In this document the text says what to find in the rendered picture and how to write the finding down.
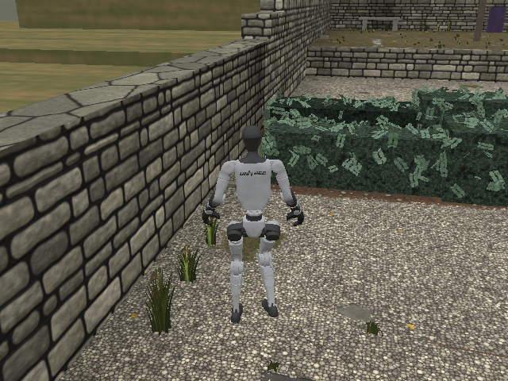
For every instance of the right robot foot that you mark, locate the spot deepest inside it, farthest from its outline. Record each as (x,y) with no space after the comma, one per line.
(272,311)

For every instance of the robot torso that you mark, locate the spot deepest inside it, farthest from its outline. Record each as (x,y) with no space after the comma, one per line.
(253,192)

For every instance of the left robot forearm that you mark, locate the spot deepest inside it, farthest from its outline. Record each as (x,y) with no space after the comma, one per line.
(211,206)

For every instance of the robot left hand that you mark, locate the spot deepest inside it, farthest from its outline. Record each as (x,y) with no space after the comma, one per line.
(206,216)

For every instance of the robot right hand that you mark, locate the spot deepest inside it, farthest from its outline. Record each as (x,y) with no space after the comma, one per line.
(300,218)

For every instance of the right robot upper arm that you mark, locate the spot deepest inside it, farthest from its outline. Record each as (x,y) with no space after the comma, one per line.
(282,178)

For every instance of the left robot upper arm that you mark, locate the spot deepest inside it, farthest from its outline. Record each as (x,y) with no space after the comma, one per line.
(223,180)

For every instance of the right robot forearm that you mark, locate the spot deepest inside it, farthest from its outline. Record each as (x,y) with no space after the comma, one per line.
(293,205)

